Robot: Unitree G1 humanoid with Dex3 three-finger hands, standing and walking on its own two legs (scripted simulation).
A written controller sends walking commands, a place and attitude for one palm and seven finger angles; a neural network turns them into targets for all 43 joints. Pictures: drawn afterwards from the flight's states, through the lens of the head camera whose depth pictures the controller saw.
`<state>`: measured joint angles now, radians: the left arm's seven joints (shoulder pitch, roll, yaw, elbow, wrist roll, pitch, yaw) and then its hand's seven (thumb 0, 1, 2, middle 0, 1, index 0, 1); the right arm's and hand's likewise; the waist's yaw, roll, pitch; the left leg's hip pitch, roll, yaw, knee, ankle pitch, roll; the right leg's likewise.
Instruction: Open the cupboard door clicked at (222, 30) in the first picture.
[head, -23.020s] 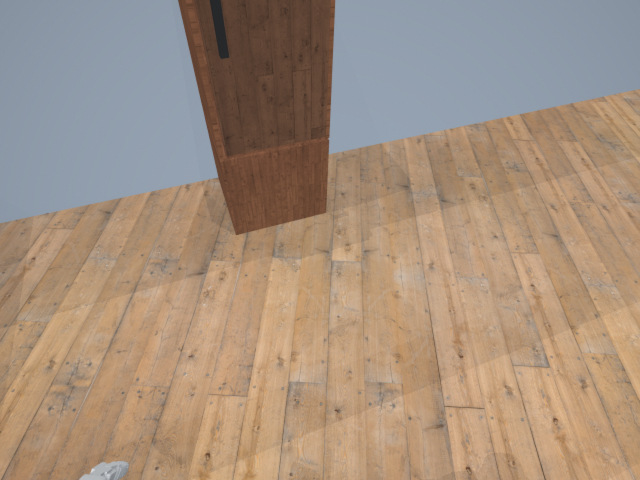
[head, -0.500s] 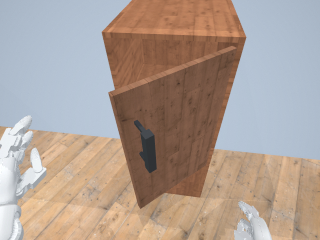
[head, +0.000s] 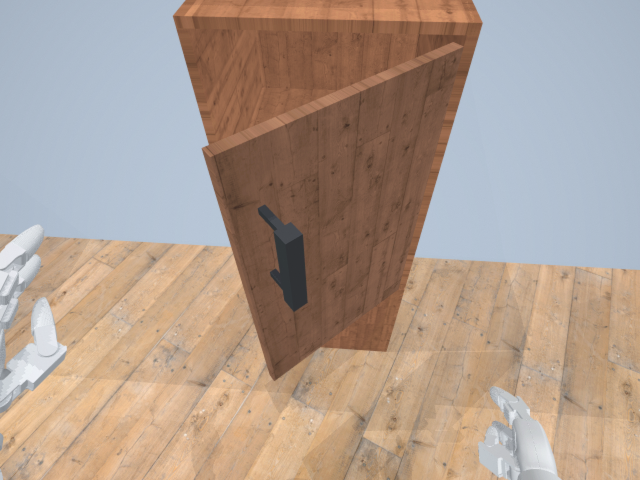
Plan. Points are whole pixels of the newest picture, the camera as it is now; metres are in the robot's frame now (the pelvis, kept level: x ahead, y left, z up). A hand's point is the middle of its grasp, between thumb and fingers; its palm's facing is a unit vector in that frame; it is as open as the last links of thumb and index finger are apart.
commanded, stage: step back with the hand held close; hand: left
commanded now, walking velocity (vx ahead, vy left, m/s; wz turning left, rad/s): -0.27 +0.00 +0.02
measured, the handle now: (282, 259) +0.36 +0.08 +0.08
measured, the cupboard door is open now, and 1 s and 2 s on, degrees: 42 42 42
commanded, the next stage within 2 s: stop stepping back and stand still in 0.86 s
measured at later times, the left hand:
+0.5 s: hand out of the picture +0.11 +0.29 +0.16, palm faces +0.46 -0.76 -0.47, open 7.4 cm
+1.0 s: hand out of the picture +0.03 +0.29 +0.16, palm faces +0.39 -0.82 -0.42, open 7.4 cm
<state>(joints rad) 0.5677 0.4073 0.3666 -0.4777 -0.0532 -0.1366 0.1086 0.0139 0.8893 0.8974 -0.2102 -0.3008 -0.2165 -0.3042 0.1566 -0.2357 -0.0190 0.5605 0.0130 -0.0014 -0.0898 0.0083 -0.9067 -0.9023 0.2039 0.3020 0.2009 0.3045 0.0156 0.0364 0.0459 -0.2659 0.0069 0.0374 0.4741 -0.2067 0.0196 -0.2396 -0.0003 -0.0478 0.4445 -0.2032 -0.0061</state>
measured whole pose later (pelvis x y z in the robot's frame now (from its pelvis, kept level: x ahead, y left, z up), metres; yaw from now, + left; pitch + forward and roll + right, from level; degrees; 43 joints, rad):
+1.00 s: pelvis -0.18 +0.04 -0.02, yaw -3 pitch +2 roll -3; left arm 0.52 0.44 0.40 -0.58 -0.06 -0.22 0.13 0.01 0.89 0.90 -0.21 -0.30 -0.21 -0.30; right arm 0.12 -0.18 0.02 0.64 -0.03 -0.10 -0.04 0.01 -0.90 -0.90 0.21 0.30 0.20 0.30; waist 0.07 -0.02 0.00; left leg -0.61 0.00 0.02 0.69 -0.23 -0.04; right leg -0.16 0.05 0.01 0.50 -0.37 -0.04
